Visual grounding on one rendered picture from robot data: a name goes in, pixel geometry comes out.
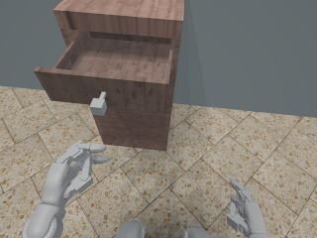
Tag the cabinet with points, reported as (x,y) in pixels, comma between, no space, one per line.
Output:
(124,127)

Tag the drawer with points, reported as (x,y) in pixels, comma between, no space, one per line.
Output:
(133,70)

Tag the robot left hand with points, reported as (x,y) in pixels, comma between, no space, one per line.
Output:
(61,173)

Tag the robot left forearm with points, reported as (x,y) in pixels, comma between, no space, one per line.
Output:
(46,221)

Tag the right robot shin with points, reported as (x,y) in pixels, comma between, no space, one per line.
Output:
(194,225)

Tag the robot right hand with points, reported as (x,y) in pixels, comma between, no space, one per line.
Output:
(251,219)

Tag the handle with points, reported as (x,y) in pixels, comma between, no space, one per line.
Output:
(98,106)

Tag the right robot thigh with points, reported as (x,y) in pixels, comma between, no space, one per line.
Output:
(195,232)

